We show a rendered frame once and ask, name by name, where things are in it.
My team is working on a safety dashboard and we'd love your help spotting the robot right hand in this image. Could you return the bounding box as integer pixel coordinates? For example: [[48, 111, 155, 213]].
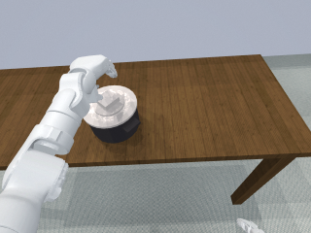
[[237, 218, 264, 233]]

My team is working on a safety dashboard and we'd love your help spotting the left robot forearm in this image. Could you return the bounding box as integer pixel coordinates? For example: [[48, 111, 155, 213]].
[[2, 66, 96, 190]]

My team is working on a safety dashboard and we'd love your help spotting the lid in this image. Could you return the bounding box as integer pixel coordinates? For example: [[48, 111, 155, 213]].
[[83, 85, 137, 129]]

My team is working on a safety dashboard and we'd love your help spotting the robot left hand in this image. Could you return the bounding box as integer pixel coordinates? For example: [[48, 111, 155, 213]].
[[69, 54, 118, 104]]

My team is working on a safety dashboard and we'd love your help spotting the robot left upper arm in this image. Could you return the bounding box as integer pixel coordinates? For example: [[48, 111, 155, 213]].
[[0, 148, 69, 233]]

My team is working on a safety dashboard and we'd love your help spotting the knob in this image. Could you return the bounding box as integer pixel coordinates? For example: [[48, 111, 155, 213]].
[[96, 89, 120, 111]]

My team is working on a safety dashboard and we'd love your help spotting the pot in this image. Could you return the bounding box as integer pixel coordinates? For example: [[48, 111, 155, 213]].
[[90, 108, 141, 144]]

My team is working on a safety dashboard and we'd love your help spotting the table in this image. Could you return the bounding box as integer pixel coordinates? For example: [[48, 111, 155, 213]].
[[0, 54, 311, 205]]

